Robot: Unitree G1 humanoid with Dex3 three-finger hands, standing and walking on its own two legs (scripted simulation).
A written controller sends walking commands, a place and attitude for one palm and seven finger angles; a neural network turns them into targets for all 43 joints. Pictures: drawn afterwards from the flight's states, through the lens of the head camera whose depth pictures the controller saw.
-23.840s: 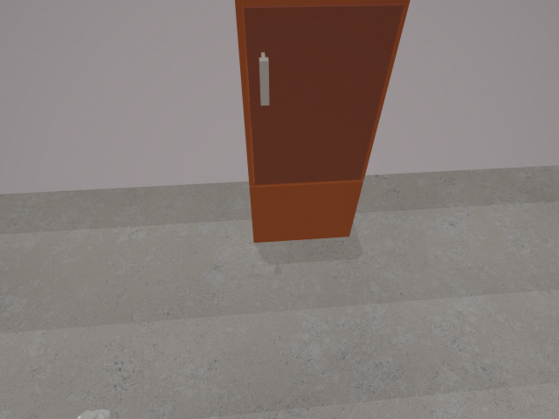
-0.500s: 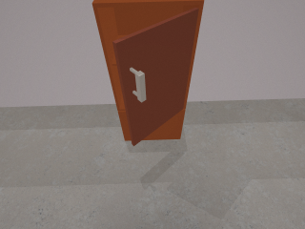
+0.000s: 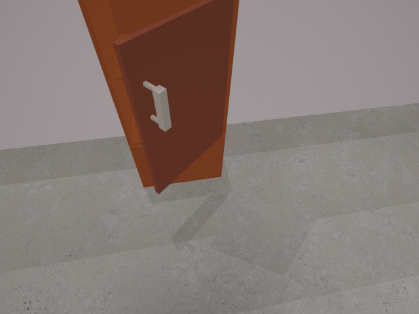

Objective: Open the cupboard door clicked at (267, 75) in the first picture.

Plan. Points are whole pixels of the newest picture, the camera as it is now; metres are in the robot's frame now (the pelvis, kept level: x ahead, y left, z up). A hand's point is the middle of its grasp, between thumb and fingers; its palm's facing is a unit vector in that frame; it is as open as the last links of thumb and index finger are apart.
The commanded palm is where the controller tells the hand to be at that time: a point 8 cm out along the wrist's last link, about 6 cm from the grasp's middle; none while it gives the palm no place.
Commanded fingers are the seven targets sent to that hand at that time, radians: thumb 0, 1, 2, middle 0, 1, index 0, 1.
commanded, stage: walk to a spot facing it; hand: left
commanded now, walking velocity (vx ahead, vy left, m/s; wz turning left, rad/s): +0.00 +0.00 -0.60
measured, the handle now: (156, 106) +0.58 +0.17 +0.04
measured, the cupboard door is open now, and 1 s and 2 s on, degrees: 41 41 41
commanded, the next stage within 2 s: none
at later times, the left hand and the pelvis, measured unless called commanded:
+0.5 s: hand out of the picture +0.11 +0.16 -0.17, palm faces -0.24 -0.94 -0.23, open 7.4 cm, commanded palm none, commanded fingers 0.00 0.90 0.90 -0.20 -0.30 -0.20 -0.30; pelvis -0.01 -0.02 -0.01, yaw -18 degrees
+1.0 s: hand (174, 307) +0.16 +0.09 -0.16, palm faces -0.54 -0.80 -0.25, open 7.4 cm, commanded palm none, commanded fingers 0.00 0.90 0.90 -0.20 -0.30 -0.20 -0.30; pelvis -0.01 -0.05 +0.00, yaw -35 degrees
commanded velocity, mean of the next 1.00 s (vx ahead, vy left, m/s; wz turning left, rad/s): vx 0.00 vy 0.00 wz -0.60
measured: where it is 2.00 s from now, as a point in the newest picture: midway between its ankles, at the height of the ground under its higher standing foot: outside the picture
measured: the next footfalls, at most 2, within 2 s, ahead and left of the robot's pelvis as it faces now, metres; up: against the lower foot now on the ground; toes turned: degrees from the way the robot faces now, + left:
right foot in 0.20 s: +0.02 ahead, -0.15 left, +0.00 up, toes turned -8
left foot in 0.50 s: +0.08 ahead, +0.09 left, +0.00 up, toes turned -16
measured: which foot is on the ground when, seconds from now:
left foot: down 0.00-0.20, up 0.22-0.48, down 0.50-0.76, up 0.78-1.00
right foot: up 0.00-0.18, down 0.20-0.50, up 0.52-0.74, down 0.76-1.00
